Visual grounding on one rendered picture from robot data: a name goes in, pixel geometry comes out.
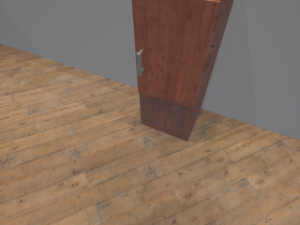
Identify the cupboard door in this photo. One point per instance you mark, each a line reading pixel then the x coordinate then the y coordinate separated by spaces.
pixel 174 36

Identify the handle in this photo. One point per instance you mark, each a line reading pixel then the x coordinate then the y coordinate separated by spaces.
pixel 139 63

